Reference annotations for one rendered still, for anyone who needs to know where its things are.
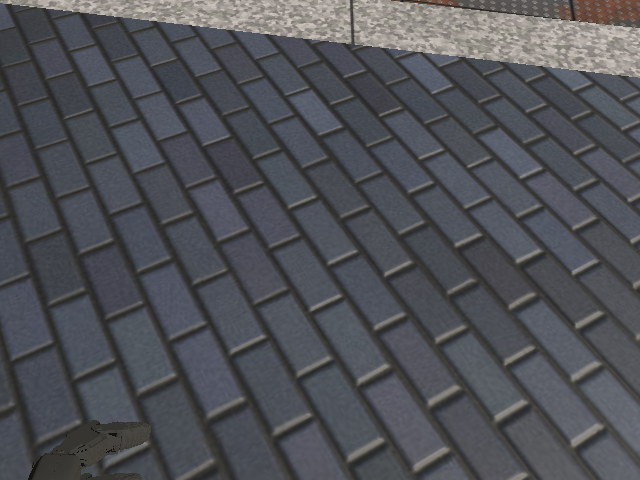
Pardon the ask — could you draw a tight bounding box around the left robot hand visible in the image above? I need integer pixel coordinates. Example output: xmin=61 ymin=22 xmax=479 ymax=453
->
xmin=28 ymin=420 xmax=151 ymax=480

